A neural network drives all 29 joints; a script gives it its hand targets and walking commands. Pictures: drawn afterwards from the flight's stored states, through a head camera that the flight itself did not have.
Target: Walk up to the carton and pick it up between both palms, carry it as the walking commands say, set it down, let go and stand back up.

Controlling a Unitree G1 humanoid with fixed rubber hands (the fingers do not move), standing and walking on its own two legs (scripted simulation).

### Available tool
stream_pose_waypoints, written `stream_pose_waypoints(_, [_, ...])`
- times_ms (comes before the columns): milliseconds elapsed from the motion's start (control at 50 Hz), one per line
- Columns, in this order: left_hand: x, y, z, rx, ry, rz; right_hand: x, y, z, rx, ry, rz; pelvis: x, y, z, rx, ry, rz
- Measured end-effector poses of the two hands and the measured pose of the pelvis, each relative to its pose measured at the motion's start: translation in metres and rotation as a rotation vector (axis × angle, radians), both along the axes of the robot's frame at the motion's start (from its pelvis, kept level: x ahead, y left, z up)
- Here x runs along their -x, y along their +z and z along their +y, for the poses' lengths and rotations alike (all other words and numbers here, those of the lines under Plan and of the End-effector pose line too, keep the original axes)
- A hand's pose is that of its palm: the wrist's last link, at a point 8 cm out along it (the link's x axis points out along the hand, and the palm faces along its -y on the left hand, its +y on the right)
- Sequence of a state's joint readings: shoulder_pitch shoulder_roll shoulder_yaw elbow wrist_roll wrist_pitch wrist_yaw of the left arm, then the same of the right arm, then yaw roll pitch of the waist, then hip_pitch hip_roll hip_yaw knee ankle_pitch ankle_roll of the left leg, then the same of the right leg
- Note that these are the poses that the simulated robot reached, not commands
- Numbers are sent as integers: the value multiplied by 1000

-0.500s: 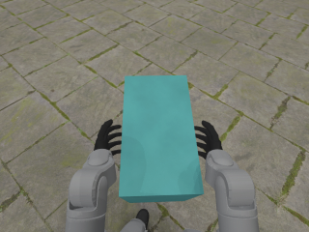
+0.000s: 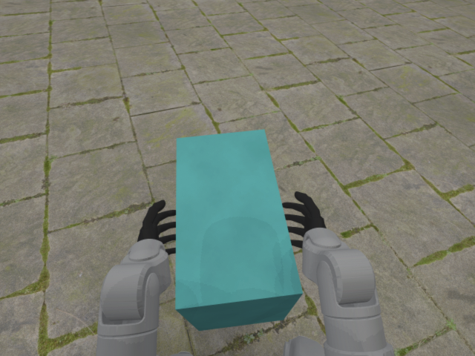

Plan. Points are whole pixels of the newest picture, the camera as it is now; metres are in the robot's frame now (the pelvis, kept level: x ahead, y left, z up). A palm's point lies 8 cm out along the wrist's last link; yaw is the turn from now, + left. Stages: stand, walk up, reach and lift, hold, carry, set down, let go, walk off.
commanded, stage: carry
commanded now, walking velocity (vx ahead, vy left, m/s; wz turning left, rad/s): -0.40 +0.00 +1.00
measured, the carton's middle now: (231, 231) +0.34 +0.02 +0.00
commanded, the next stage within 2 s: none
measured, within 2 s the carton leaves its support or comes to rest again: neither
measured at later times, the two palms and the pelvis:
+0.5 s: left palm out of the picture -0.03 +0.24 +0.11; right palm out of the picture +0.07 +0.01 +0.11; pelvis -0.22 +0.02 +0.01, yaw +29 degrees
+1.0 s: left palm out of the picture -0.38 +0.24 +0.10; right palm out of the picture -0.17 +0.09 +0.10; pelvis -0.43 -0.06 +0.02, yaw +57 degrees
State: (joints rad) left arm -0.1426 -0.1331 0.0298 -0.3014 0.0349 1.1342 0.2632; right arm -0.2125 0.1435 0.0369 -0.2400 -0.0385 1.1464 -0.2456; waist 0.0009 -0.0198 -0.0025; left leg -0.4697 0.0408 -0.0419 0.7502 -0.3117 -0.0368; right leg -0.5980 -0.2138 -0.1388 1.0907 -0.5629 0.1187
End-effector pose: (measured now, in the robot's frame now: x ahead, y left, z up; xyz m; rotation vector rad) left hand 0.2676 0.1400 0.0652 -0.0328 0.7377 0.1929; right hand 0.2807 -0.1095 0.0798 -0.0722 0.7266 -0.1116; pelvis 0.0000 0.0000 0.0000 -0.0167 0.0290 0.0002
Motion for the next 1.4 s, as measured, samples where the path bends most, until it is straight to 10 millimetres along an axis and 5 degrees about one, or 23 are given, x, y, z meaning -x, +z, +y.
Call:
stream_pose_waypoints(140, [93,3,60,-12,209,0,47,-11,66,-38,199,10,63,7,13,14,141,18])
stream_pose_waypoints(380, [225,41,69,-69,263,-56,164,15,79,-90,265,-40,169,22,10,-40,356,-5])
stream_pose_waypoints(500, [295,45,97,-84,350,-118,210,33,116,-82,349,-110,221,10,21,-59,503,-3])
stream_pose_waypoints(600, [381,22,141,-53,520,-98,261,19,180,-45,514,-91,276,-6,27,-19,594,0])
stream_pose_waypoints(680, [466,2,147,14,691,11,311,2,213,26,694,19,312,5,11,16,685,-5])
stream_pose_waypoints(800, [555,11,139,-23,858,-8,374,-6,230,-35,850,19,361,7,-14,35,801,12])
stream_pose_waypoints(1000, [645,39,95,-80,908,-27,455,16,198,-84,907,-11,433,23,-56,-50,987,40])
stream_pose_waypoints(1140, [732,36,83,-128,997,-111,531,27,206,-118,982,-112,499,-1,-82,-39,1144,55])
stream_pose_waypoints(1280, [856,10,13,-23,1274,30,627,0,202,-8,1272,26,534,9,-139,23,1271,8])
stream_pose_waypoints(1400, [910,23,-46,-83,1423,-2,676,0,174,-74,1417,4,549,7,-194,46,1398,14])
